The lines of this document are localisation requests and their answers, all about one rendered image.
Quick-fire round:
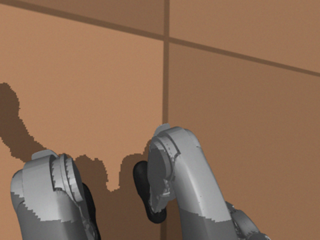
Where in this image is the right robot foot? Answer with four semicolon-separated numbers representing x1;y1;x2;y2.
133;160;167;224

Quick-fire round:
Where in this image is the right robot hand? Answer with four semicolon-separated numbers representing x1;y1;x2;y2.
225;201;261;240

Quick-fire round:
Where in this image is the left robot foot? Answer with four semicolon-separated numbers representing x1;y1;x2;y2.
82;182;101;240

